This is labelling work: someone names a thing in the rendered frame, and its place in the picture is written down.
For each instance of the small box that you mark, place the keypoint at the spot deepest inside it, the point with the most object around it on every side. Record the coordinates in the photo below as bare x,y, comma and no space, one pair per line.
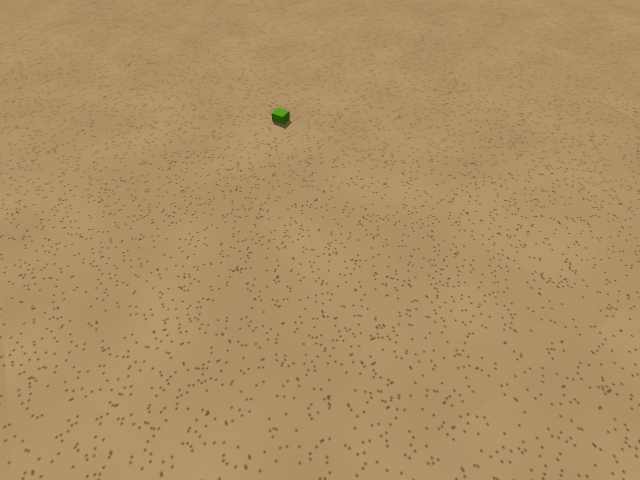
280,116

